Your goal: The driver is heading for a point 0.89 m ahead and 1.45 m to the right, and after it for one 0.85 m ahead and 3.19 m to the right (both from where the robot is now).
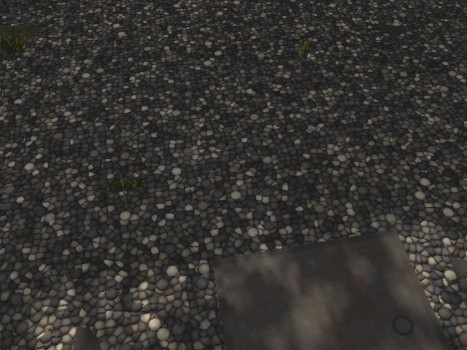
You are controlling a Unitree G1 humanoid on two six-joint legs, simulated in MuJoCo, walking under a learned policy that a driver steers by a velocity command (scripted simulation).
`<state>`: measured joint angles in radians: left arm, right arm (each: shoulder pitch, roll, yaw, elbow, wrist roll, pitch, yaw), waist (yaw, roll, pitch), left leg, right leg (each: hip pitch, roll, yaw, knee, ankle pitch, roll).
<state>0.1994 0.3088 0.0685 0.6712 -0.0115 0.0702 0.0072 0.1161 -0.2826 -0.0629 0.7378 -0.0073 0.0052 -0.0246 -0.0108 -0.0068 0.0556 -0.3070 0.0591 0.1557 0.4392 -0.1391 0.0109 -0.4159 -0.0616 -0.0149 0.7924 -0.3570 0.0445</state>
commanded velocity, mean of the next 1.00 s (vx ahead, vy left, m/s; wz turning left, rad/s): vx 0.01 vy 0.00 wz -0.59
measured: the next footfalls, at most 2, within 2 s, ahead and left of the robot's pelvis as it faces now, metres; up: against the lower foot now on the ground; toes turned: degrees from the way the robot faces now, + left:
right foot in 0.06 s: +0.05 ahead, -0.12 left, +0.00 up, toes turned -5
left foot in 0.52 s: +0.09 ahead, +0.10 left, +0.00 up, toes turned -24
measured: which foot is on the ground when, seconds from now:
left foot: down 0.00-0.06, up 0.08-0.50, down 0.52-0.94, up 0.96-1.00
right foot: up 0.00-0.04, down 0.06-0.52, up 0.54-0.92, down 0.94-1.00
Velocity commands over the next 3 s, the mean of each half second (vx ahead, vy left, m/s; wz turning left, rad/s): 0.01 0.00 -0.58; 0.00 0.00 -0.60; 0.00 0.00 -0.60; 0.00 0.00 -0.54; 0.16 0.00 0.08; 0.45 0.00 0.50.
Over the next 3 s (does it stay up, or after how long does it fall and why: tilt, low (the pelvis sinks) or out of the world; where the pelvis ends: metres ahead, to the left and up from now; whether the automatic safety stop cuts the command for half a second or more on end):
stays up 0.08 -0.32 0.01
